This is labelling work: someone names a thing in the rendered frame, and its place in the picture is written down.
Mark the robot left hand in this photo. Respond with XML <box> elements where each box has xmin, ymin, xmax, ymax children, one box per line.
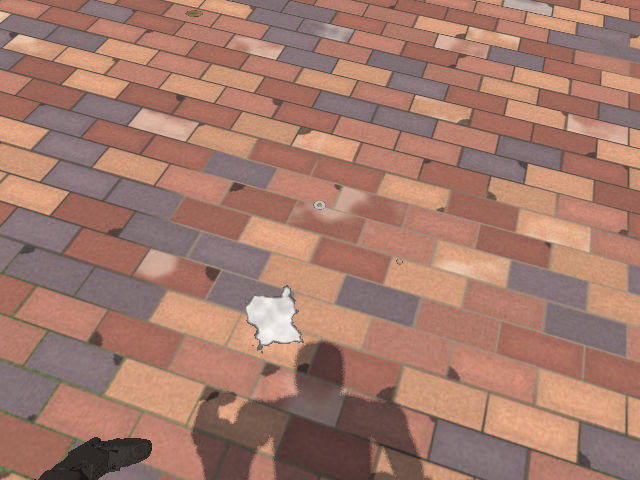
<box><xmin>34</xmin><ymin>437</ymin><xmax>152</xmax><ymax>480</ymax></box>

